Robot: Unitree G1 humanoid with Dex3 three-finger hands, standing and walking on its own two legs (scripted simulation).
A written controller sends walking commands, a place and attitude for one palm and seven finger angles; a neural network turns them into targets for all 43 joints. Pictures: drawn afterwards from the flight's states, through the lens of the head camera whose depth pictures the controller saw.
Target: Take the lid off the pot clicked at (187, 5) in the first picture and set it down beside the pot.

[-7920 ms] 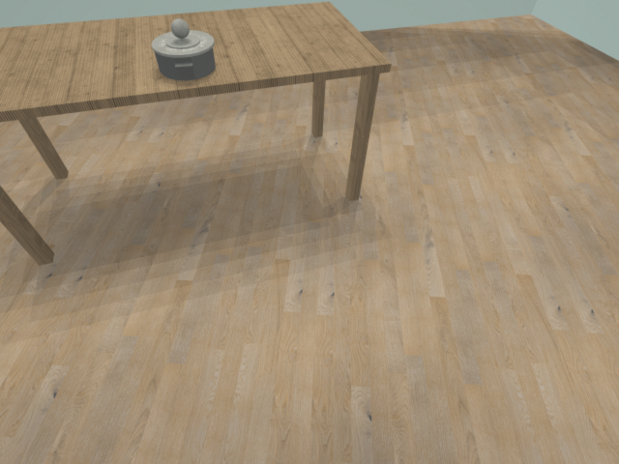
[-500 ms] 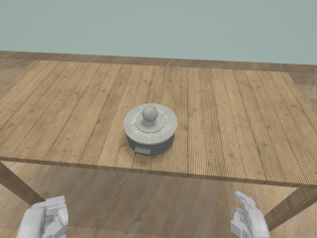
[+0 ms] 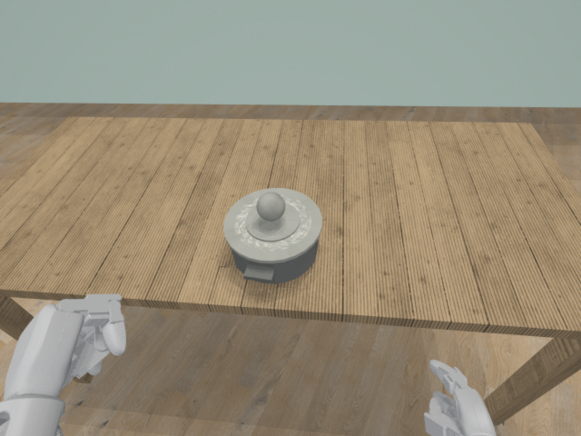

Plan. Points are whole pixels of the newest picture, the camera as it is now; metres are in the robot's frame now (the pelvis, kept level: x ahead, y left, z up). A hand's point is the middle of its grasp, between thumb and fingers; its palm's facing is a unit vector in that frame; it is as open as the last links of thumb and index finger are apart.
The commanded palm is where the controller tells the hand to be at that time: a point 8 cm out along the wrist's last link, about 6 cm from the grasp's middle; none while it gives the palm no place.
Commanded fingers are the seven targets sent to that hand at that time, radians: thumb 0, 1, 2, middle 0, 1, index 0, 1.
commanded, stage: reach forward and open the fingers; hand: left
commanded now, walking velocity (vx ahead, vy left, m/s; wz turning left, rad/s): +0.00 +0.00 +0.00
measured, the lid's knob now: (270, 206) +0.50 +0.11 +0.02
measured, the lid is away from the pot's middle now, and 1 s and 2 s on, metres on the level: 0.00 0.00 0.00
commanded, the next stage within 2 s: move the open hand above the knob in 1.00 s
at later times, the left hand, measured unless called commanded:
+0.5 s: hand (85, 328) +0.20 +0.28 +0.10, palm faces -0.19 -0.05 -0.98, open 5.5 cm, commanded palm +0.19 +0.27 +0.15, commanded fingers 0.00 -0.05 1.24 -0.89 -0.40 -0.89 -0.40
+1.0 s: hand (97, 293) +0.25 +0.29 +0.10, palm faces -0.18 +0.01 -0.98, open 10.5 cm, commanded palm +0.23 +0.29 +0.16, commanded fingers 0.00 -0.35 1.39 -0.79 -0.08 -0.79 -0.08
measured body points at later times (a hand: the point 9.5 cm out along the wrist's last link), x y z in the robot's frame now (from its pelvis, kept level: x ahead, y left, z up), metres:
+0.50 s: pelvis -0.02 +0.01 +0.00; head -0.02 -0.03 +0.45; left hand +0.20 +0.28 +0.15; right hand +0.20 -0.21 -0.09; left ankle +0.01 +0.11 -0.74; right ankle -0.05 -0.09 -0.74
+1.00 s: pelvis -0.03 +0.04 +0.00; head -0.02 +0.00 +0.45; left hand +0.25 +0.28 +0.15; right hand +0.17 -0.17 -0.10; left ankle +0.01 +0.11 -0.74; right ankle -0.05 -0.09 -0.74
